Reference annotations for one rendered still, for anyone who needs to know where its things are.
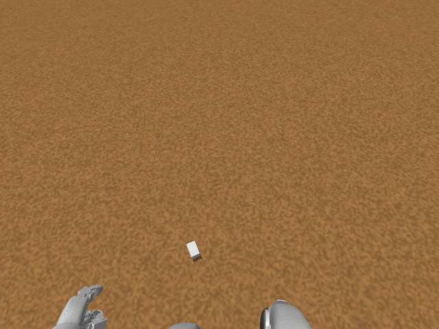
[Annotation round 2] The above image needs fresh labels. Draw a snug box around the left robot hand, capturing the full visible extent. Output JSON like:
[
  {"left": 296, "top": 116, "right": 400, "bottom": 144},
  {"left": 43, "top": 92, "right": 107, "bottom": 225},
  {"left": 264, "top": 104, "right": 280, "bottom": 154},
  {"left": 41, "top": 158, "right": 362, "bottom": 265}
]
[{"left": 56, "top": 284, "right": 108, "bottom": 329}]

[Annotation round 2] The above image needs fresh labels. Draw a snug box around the small box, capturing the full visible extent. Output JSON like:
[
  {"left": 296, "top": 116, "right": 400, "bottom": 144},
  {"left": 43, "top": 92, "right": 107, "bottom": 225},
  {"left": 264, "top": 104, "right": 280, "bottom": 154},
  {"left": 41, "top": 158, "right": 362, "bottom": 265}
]
[{"left": 186, "top": 241, "right": 200, "bottom": 259}]

